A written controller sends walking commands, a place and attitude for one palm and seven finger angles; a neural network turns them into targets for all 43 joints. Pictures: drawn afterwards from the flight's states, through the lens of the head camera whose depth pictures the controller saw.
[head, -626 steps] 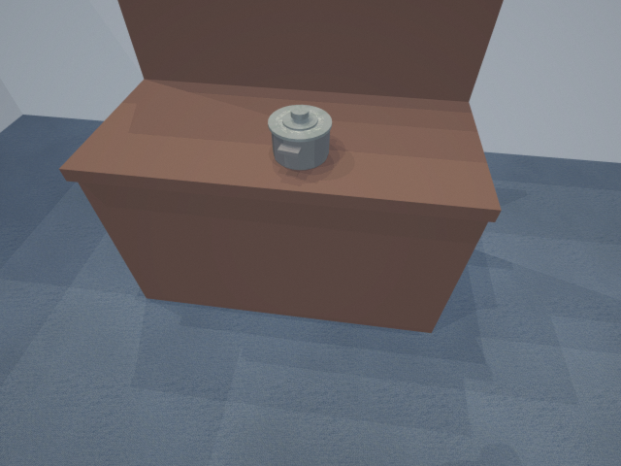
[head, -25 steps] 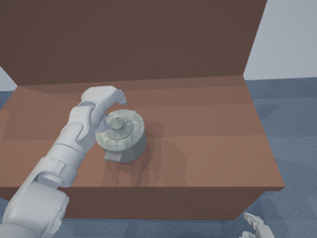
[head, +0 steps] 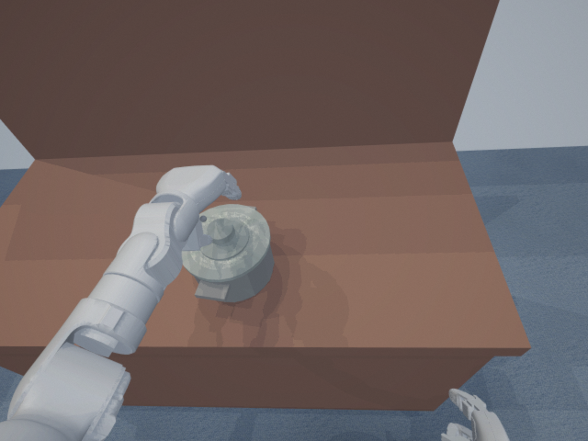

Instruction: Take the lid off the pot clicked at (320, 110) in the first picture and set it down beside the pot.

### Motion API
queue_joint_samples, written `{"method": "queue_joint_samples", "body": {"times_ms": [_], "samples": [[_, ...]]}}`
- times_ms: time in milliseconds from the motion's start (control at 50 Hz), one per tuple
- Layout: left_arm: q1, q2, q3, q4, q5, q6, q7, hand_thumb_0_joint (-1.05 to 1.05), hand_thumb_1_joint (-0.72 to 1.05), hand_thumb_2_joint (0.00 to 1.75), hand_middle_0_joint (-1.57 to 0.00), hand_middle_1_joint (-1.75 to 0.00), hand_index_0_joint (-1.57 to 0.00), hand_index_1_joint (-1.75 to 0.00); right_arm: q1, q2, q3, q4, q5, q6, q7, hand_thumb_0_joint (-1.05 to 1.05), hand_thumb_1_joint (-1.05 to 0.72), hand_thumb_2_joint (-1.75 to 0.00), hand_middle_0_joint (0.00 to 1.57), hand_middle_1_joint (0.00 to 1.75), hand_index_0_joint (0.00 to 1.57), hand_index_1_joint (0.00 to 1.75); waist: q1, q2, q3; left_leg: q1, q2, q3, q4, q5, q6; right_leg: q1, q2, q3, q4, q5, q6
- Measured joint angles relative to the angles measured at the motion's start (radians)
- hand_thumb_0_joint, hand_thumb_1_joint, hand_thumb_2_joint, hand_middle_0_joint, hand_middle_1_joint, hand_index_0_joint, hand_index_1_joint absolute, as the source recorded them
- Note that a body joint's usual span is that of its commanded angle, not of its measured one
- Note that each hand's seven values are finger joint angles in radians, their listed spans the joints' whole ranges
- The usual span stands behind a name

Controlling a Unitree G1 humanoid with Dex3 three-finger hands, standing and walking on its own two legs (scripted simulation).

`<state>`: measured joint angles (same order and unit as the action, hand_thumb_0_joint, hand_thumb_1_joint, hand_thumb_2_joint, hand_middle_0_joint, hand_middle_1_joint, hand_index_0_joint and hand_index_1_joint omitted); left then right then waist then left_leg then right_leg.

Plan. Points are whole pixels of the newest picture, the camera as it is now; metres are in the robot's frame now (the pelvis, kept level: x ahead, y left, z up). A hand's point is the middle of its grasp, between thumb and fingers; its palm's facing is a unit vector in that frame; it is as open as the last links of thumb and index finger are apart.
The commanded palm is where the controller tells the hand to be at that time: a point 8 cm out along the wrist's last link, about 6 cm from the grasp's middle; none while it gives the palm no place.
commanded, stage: move the open hand above the knob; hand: left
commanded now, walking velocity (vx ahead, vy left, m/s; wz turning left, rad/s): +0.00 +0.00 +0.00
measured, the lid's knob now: (221, 231) +0.44 +0.14 +0.01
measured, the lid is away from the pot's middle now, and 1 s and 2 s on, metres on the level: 0.00 0.00 0.00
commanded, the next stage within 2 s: lower the open fingers around the knob in 0.16 s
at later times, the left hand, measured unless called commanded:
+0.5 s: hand (201, 232) +0.40 +0.15 +0.06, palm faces -0.37 -0.04 -0.93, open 10.4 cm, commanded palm +0.39 +0.16 +0.12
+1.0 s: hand (208, 239) +0.40 +0.15 +0.03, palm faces -0.36 -0.04 -0.93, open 10.4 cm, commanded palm +0.40 +0.15 +0.09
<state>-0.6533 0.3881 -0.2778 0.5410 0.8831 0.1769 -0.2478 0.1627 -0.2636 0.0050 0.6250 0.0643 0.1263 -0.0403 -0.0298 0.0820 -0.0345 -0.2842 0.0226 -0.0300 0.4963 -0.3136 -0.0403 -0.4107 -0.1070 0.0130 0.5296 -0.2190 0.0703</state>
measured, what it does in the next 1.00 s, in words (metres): stands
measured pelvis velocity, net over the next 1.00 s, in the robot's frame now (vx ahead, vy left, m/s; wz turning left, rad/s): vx -0.01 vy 0.00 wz -0.02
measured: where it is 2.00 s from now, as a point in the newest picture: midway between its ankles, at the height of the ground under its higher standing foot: outside the picture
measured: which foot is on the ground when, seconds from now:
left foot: down 0.00-1.00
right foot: down 0.00-1.00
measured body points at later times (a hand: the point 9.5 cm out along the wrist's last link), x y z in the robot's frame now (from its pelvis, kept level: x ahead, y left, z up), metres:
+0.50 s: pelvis -0.01 +0.00 +0.00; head +0.02 -0.04 +0.45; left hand +0.41 +0.15 +0.11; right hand +0.14 -0.25 -0.13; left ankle -0.04 +0.15 -0.73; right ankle +0.02 -0.17 -0.73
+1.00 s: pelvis -0.01 +0.00 +0.00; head +0.04 -0.04 +0.44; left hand +0.42 +0.15 +0.08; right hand +0.11 -0.25 -0.14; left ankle -0.04 +0.15 -0.73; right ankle +0.02 -0.17 -0.73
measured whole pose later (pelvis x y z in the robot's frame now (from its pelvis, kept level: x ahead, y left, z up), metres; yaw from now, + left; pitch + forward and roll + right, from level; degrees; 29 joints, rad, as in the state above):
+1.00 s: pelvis -0.01 +0.00 +0.00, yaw -1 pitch +7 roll +1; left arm -0.65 0.35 -0.26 0.73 0.92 0.13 -0.13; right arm 0.20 -0.25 -0.01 0.66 0.06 0.13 -0.06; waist -0.04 0.07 -0.04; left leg -0.33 0.03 -0.02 0.51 -0.31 -0.04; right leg -0.46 -0.10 0.03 0.54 -0.20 0.07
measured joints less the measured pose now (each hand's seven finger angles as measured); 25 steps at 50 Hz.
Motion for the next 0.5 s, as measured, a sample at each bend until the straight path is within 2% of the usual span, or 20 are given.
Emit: {"method": "queue_joint_samples", "body": {"times_ms": [60, 120, 200, 280, 380, 500], "samples": [[0.013, 0.003, 0.008, -0.023, 0.003, -0.007, 0.015, 0.00, -0.28, 1.32, -0.81, -0.08, -0.81, -0.08, -0.004, 0.003, 0.000, -0.006, 0.001, -0.005, -0.001, 0.01, -0.90, -0.90, 0.20, 0.30, 0.20, 0.30, 0.003, 0.002, -0.005, 0.007, 0.000, -0.001, -0.004, 0.001, -0.001, 0.007, 0.000, -0.001, -0.003, 0.001, 0.000], [0.006, -0.007, 0.003, 0.003, 0.003, 0.011, 0.030, 0.00, -0.28, 1.32, -0.81, -0.08, -0.81, -0.08, -0.011, 0.003, 0.005, -0.003, 0.007, -0.003, 0.008, 0.01, -0.90, -0.90, 0.20, 0.30, 0.20, 0.30, 0.012, 0.001, -0.012, 0.007, 0.001, -0.001, -0.002, 0.001, -0.002, 0.007, 0.000, -0.001, -0.001, 0.001, -0.001], [0.010, -0.008, -0.012, 0.006, 0.004, 0.038, 0.015, 0.00, -0.28, 1.32, -0.81, -0.08, -0.81, -0.08, -0.027, 0.006, 0.010, -0.009, 0.006, 0.005, 0.012, 0.01, -0.90, -0.90, 0.20, 0.30, 0.20, 0.30, 0.014, -0.003, -0.004, 0.002, 0.000, -0.003, 0.004, 0.003, -0.003, 0.003, 0.000, -0.002, 0.005, 0.001, -0.002], [0.025, 0.000, -0.021, -0.032, 0.001, 0.022, 0.004, 0.00, -0.28, 1.32, -0.81, -0.08, -0.81, -0.08, -0.028, 0.007, 0.009, -0.014, 0.002, -0.002, -0.001, 0.01, -0.90, -0.90, 0.20, 0.30, 0.20, 0.30, 0.014, 0.002, 0.000, 0.007, -0.001, -0.008, 0.005, 0.005, -0.003, 0.011, -0.001, -0.007, 0.004, 0.003, -0.002], [-0.026, -0.005, -0.017, 0.064, 0.004, 0.017, 0.009, 0.00, -0.28, 1.32, -0.81, -0.08, -0.81, -0.08, -0.030, 0.008, 0.018, 0.000, 0.008, 0.001, -0.008, 0.01, -0.90, -0.90, 0.20, 0.30, 0.20, 0.30, 0.014, -0.005, -0.002, -0.001, 0.000, -0.006, 0.009, 0.007, -0.005, 0.001, -0.001, -0.005, 0.010, 0.005, -0.004], [-0.010, -0.007, -0.005, 0.072, 0.002, -0.015, -0.004, 0.00, -0.28, 1.32, -0.81, -0.08, -0.81, -0.08, -0.009, 0.005, 0.011, -0.004, 0.001, 0.004, -0.013, 0.01, -0.90, -0.90, 0.20, 0.30, 0.20, 0.30, 0.002, -0.008, 0.005, -0.011, 0.001, -0.001, 0.012, 0.008, -0.004, -0.011, 0.002, 0.001, 0.011, 0.009, -0.004]]}}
